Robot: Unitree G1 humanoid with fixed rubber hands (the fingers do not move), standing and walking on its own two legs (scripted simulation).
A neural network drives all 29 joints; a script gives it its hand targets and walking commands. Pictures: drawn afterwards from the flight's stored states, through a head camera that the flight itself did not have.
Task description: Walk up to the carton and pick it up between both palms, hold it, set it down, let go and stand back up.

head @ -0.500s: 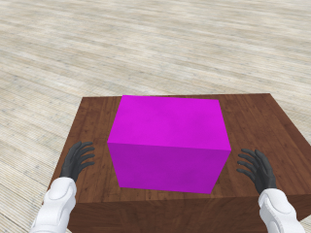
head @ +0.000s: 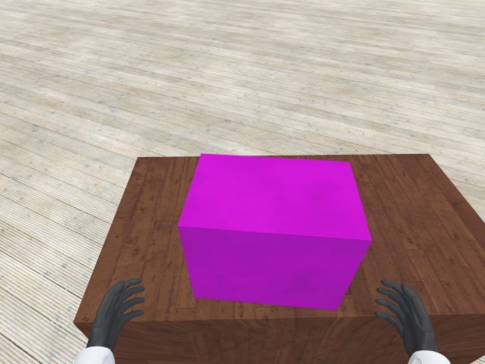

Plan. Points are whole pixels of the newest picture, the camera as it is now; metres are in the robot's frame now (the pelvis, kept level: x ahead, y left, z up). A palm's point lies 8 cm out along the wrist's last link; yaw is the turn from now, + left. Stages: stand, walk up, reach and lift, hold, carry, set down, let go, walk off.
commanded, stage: set down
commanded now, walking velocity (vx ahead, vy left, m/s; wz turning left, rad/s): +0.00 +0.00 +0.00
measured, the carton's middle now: (269, 232) +0.38 -0.06 +0.00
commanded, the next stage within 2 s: let go in 1.04 s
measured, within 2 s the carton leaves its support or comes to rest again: neither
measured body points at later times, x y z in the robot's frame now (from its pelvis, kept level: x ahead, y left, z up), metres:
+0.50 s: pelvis +0.01 +0.00 +0.00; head -0.03 +0.00 +0.45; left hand +0.19 +0.22 -0.04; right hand +0.18 -0.26 -0.04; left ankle -0.02 +0.12 -0.74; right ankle +0.01 -0.13 -0.74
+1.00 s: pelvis +0.01 -0.01 +0.00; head +0.00 -0.01 +0.45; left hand +0.17 +0.23 -0.08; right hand +0.17 -0.24 -0.08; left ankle -0.02 +0.12 -0.74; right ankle +0.01 -0.13 -0.74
